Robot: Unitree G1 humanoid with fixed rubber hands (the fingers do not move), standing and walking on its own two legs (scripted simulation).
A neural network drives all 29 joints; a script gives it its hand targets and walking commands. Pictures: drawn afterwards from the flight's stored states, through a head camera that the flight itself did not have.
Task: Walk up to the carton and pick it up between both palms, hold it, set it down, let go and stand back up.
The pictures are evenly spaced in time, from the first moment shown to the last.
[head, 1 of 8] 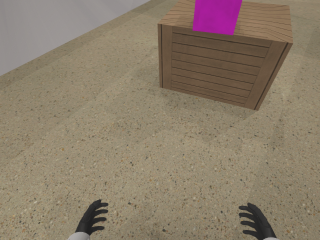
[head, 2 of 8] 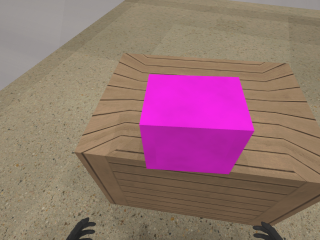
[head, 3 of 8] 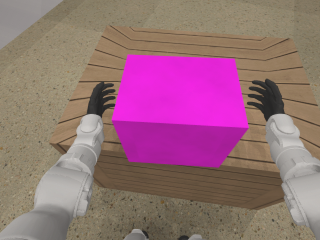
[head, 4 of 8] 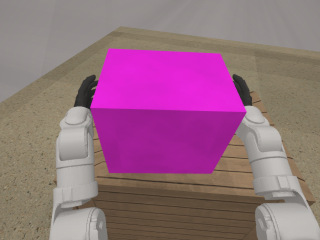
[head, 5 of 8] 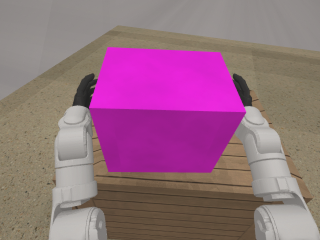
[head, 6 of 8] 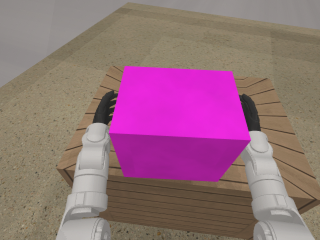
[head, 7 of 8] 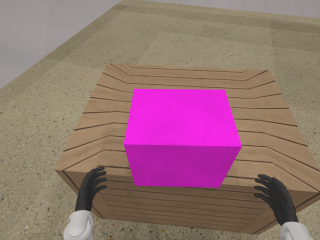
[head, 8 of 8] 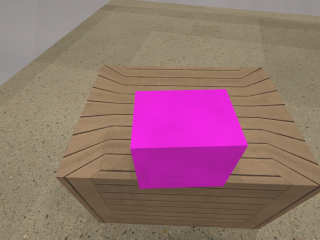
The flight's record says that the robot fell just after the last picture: no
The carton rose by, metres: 0.20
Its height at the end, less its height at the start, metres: +0.00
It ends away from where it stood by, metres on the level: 0.02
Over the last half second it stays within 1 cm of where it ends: yes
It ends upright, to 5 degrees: yes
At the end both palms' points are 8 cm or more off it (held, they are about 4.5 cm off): yes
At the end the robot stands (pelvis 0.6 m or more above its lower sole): yes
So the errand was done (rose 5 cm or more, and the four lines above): yes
